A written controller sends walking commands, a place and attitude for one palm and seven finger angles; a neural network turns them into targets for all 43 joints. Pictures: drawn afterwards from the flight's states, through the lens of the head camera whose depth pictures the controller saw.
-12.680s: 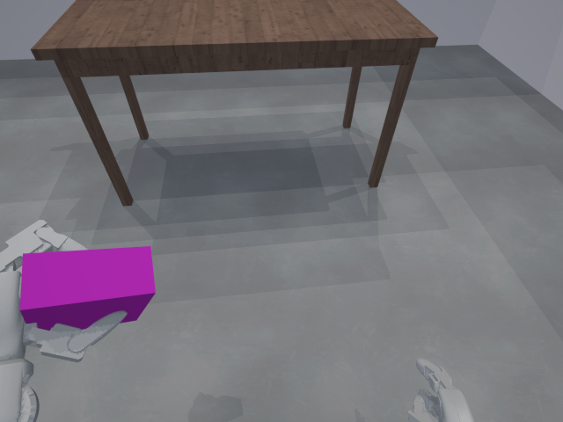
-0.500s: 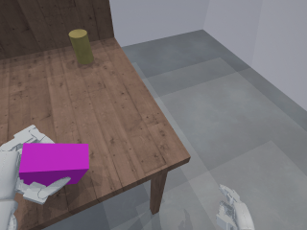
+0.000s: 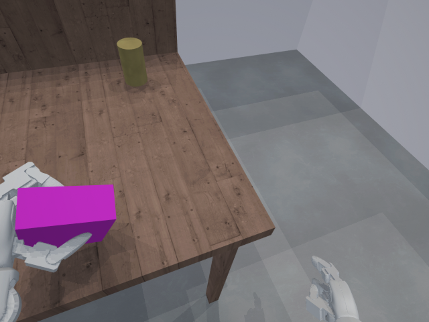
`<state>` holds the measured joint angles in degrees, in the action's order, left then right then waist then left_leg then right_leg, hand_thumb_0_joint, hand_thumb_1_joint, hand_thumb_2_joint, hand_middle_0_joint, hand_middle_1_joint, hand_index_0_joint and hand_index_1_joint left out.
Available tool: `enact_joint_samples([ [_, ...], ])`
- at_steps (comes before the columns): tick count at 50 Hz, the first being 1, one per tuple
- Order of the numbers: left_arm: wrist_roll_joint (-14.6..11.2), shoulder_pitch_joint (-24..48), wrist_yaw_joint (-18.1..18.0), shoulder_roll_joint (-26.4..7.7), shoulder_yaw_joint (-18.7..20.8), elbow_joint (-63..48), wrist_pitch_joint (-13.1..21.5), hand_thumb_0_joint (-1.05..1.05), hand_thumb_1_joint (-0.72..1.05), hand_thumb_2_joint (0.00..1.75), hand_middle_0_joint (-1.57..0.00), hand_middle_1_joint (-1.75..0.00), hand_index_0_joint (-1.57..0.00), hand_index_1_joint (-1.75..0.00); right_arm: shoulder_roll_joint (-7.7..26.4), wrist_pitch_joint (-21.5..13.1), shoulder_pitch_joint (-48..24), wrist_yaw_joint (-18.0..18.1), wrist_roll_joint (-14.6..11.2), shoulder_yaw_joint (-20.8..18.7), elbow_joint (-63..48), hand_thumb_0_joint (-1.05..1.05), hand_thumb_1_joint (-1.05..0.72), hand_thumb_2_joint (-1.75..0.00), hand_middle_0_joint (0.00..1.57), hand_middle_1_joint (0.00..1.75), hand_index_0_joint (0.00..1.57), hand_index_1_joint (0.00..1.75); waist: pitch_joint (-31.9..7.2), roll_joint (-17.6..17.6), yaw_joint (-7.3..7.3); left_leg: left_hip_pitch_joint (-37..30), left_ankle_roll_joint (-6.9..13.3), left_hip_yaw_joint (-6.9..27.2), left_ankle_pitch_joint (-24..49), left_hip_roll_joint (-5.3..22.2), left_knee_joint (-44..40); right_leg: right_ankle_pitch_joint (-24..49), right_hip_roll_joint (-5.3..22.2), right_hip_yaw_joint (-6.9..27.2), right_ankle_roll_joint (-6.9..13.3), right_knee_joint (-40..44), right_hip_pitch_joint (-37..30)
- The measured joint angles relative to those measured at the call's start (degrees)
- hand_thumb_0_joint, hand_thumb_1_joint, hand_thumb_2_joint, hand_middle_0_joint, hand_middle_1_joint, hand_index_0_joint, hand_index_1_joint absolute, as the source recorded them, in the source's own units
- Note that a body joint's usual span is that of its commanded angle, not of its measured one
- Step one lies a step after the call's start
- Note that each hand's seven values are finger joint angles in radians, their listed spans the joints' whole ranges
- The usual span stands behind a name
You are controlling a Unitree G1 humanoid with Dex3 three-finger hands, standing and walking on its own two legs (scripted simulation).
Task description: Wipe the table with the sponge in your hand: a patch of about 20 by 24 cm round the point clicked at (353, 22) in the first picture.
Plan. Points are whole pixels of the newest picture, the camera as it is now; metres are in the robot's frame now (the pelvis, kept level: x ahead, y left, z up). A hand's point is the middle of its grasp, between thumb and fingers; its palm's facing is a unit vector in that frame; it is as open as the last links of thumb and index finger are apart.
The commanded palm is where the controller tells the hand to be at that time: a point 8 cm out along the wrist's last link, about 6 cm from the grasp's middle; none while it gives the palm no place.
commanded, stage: come to a stop and stand still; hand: left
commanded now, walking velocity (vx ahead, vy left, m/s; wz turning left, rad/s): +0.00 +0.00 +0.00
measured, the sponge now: (80, 218) +0.23 +0.23 +0.11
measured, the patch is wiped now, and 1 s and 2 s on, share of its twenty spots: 0.00 0.00 0.00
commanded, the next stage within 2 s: look again from close up in 0.02 s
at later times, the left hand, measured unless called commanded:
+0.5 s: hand (44, 227) +0.20 +0.25 +0.15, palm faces +0.36 -0.86 -0.36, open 9.2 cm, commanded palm +0.14 +0.28 +0.18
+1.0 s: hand (83, 221) +0.20 +0.20 +0.16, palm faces +0.33 -0.86 -0.39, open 9.2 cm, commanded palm +0.14 +0.23 +0.18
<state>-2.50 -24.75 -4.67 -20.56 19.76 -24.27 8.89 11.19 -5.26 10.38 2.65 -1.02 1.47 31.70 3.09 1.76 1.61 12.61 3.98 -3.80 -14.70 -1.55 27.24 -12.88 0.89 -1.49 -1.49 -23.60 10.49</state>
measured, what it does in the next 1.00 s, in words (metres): shifts its weight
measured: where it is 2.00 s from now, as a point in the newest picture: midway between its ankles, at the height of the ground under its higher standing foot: outside the picture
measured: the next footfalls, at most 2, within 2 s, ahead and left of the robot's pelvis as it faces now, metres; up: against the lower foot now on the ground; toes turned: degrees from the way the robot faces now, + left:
none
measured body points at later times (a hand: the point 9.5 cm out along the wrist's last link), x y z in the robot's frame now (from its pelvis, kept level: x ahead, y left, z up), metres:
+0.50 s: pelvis -0.02 +0.00 +0.00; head +0.00 +0.02 +0.45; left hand +0.17 +0.29 +0.17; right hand +0.15 -0.22 -0.07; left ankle +0.00 +0.07 -0.74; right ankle +0.00 -0.14 -0.74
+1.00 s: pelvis -0.02 -0.05 +0.00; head +0.01 -0.03 +0.45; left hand +0.18 +0.24 +0.18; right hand +0.17 -0.27 -0.07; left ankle +0.00 +0.07 -0.74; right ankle +0.00 -0.14 -0.74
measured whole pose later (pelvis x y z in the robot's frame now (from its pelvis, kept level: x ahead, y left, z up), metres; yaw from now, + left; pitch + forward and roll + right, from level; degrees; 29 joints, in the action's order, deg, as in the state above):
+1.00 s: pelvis -0.02 -0.05 +0.00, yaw +0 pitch -1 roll -1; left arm -3.8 -25.1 -4.4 -22.3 21.2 -28.6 10.0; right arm 10.4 -5.0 11.1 1.0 -0.9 0.5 30.9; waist 3.8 1.1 0.8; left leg 13.7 0.1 -2.4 -13.1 2.3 27.4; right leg -11.2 -2.9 -2.8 2.3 -23.0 11.3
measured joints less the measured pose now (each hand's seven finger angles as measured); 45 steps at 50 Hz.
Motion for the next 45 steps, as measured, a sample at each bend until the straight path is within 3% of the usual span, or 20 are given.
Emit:
enact_joint_samples([
  [4,0.2,0.99,-0.5,0.16,-0.59,-3.61,0.45,0.0,-0.41,1.03,-0.81,-1.39,-0.81,-1.38,0.13,-0.67,0.43,-0.08,0.17,0.07,0.56,0.01,-0.9,-0.9,0.2,0.3,0.2,0.3,0.86,0.37,0.62,-0.22,0.03,0.33,0.24,-0.09,0.24,0.29,0.1,-0.36,-0.03,0.09,-0.5],
  [10,0.03,1.53,-0.46,-1.14,0.64,-3.63,2.6,0.0,-0.41,1.03,-0.81,-1.39,-0.81,-1.39,-0.18,-0.6,0.69,-0.35,0.24,0.18,0.58,0.01,-0.9,-0.9,0.2,0.3,0.2,0.3,-0.2,-0.52,0.16,-0.47,0.18,0.16,0.94,-0.25,-0.42,1.09,0.25,-0.19,-0.22,0.8,-0.73],
  [21,0.95,1.03,-0.16,1.2,-1.13,0.61,0.94,0.0,-0.41,1.03,-0.81,-1.39,-0.81,-1.39,-0.07,-0.73,2.65,-0.12,0.2,0.34,0.89,0.01,-0.9,-0.9,0.2,0.3,0.2,0.3,-0.3,-0.68,0.02,-0.51,0.4,0.09,2.18,-0.39,-1.48,2.15,0.35,-0.16,-0.23,1.52,-0.63],
  [26,1.14,1.17,-0.3,0.35,-1.1,-2.09,2.0,0.0,-0.41,1.03,-0.81,-1.39,-0.81,-1.39,0.08,-1.4,2.73,-0.19,0.34,0.05,1.22,0.01,-0.9,-0.9,0.2,0.3,0.2,0.3,0.31,-0.4,-0.09,-0.51,0.19,0.44,2.1,-0.29,-1.09,2.04,0.26,-0.51,-0.05,1.29,-0.81],
  [33,0.41,1.25,-0.48,-1.16,1.42,-1.02,2.81,0.0,-0.41,1.03,-0.81,-1.39,-0.81,-1.39,-0.27,-1.14,2.17,-0.42,0.27,-0.22,1.14,0.01,-0.9,-0.9,0.2,0.3,0.2,0.3,-0.37,-0.27,-0.11,-0.87,-0.4,-0.07,2.41,-0.04,-2.1,2.01,0.02,0.04,0.29,1.21,-0.4],
  [41,0.13,2.61,-0.07,0.56,-0.2,-0.82,1.01,0.0,-0.41,1.03,-0.81,-1.39,-0.81,-1.39,-0.98,-0.64,1.4,-1.29,0.25,-0.43,0.05,0.01,-0.9,-0.9,0.2,0.3,0.2,0.3,0.6,0.1,-0.18,-0.61,-1.63,0.29,2.5,1.07,-1.97,1.67,-1.07,-0.3,1.45,0.61,0.08],
  [45,-0.25,1.7,0.15,-0.12,-0.27,-2.95,1.03,0.0,-0.41,1.03,-0.81,-1.39,-0.81,-1.39,-1.16,-0.32,0.91,-1.65,0.19,-0.52,-0.54,0.01,-0.9,-0.9,0.2,0.3,0.2,0.3,1.07,-0.01,-0.63,0.05,-2.6,0.9,2.17,2.22,-1.11,1.71,-2.21,-0.89,2.45,0.69,0.25],
])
